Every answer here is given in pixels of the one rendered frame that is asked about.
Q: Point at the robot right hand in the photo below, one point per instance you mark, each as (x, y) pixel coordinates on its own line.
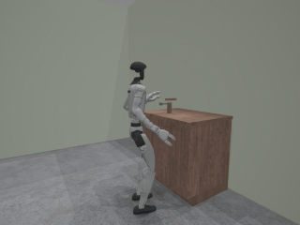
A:
(164, 134)

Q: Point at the robot left upper arm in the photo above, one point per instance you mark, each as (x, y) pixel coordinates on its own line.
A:
(126, 104)

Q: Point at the robot left hand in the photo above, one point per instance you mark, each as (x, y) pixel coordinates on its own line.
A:
(150, 97)

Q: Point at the robot right upper arm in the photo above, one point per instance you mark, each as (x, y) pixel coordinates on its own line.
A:
(138, 97)

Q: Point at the left robot shin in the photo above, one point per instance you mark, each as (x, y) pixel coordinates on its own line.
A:
(139, 178)

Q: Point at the humanoid robot torso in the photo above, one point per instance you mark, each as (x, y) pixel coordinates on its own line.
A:
(135, 125)

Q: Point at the counter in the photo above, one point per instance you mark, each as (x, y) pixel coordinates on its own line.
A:
(196, 166)

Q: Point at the right robot forearm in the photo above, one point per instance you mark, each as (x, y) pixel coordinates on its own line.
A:
(146, 122)

